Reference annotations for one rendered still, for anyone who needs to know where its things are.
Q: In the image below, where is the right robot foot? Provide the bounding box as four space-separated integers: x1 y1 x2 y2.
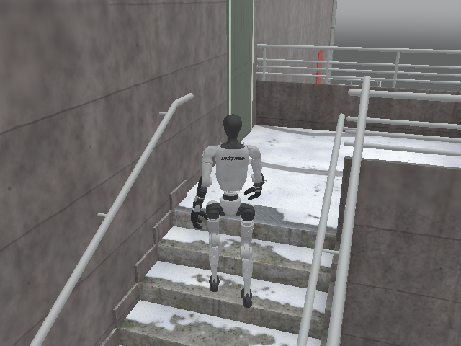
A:
241 288 252 308

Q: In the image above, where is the robot right forearm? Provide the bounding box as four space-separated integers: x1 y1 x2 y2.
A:
253 173 264 192

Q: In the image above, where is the robot left upper arm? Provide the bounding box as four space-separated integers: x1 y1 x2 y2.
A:
201 146 218 187

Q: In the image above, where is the robot left forearm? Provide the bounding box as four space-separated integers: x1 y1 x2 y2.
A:
192 176 207 212

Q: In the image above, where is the left robot hand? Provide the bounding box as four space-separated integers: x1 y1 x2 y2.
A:
191 210 208 229

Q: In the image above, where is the robot right upper arm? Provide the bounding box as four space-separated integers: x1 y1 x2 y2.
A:
246 145 263 183

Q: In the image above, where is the humanoid robot head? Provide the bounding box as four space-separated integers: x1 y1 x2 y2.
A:
220 114 245 149

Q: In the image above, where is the right robot hand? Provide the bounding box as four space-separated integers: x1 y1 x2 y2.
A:
244 187 261 200

